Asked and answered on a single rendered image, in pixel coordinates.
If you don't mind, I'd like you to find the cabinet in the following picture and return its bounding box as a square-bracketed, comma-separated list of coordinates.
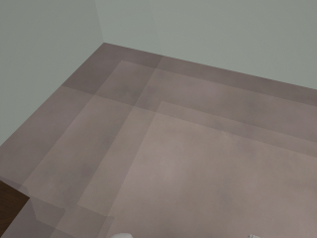
[0, 181, 30, 238]

